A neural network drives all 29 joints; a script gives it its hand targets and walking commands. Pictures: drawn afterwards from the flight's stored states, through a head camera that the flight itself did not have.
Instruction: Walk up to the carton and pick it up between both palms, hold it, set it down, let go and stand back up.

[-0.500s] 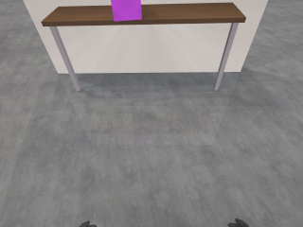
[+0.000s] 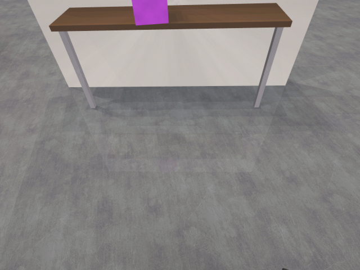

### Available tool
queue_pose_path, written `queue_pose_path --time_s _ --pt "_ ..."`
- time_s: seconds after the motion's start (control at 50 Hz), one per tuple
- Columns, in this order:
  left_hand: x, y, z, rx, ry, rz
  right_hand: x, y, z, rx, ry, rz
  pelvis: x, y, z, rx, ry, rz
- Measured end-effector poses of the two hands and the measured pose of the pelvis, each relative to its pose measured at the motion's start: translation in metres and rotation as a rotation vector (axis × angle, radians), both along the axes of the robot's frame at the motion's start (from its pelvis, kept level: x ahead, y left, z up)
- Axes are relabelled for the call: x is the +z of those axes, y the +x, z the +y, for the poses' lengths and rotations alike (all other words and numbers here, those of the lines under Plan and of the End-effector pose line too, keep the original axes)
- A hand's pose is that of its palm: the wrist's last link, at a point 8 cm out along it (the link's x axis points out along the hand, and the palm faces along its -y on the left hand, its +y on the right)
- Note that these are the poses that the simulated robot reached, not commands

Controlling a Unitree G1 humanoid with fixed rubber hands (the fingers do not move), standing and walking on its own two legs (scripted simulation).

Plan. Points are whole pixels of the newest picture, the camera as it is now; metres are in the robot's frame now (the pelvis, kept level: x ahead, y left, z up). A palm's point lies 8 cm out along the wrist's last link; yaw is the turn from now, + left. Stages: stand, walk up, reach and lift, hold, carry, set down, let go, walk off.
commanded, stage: stand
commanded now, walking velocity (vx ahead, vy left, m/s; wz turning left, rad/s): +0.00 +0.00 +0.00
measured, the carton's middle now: out of the picture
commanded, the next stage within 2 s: none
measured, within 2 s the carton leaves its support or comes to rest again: neither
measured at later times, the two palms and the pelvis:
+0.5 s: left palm out of the picture +0.08 +0.24 -0.12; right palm out of the picture +0.07 -0.23 -0.12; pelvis +0.00 +0.00 +0.00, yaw +0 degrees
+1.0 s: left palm out of the picture +0.03 +0.24 -0.13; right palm out of the picture +0.02 -0.23 -0.13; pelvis +0.00 +0.00 +0.01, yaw +0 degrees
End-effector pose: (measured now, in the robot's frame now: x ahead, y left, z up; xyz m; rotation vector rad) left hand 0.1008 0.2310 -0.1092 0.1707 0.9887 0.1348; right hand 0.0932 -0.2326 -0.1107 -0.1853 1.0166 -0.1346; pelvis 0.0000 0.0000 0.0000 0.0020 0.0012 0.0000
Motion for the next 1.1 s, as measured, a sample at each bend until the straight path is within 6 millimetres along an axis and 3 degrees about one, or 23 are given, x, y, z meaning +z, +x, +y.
queue_pose_path --time_s 0.5,1.1 --pt "-0.007 -0.026 0.005 0.036 0.006 0.091 -0.007 -0.022 -0.002 -0.029 -0.005 0.083 0.003 0.001 0.001 0.000 0.000 -0.007" --pt "-0.020 -0.079 0.004 0.081 -0.004 0.283 -0.017 -0.079 0.002 -0.077 0.001 0.283 0.009 0.001 0.002 -0.001 -0.002 -0.025"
